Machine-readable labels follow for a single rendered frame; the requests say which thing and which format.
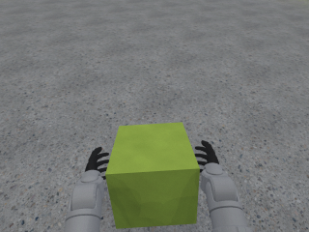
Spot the right robot forearm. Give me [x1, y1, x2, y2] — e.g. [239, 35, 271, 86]
[201, 162, 253, 232]

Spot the right robot hand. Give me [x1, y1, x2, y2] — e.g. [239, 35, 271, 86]
[194, 140, 219, 173]

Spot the carton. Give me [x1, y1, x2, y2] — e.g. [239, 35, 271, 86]
[105, 122, 200, 229]

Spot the left robot hand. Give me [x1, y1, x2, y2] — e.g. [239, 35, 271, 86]
[85, 147, 109, 180]

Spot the left robot forearm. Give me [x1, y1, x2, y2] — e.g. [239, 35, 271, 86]
[64, 169, 105, 232]

